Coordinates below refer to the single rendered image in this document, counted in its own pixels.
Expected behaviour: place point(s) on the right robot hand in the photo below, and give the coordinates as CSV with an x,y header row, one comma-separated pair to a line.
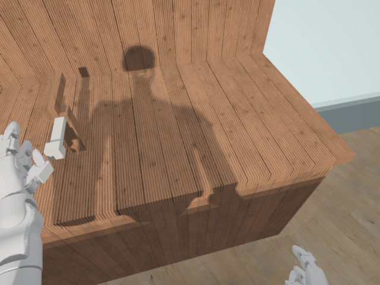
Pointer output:
x,y
313,275

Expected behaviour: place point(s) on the tap lever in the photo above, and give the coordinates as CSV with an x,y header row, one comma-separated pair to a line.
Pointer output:
x,y
54,149

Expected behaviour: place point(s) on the counter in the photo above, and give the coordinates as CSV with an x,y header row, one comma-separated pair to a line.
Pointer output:
x,y
182,138

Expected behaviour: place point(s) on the left robot hand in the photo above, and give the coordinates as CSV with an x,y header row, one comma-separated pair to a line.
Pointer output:
x,y
17,175

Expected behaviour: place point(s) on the left robot forearm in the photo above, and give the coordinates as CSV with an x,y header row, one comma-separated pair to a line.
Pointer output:
x,y
21,249

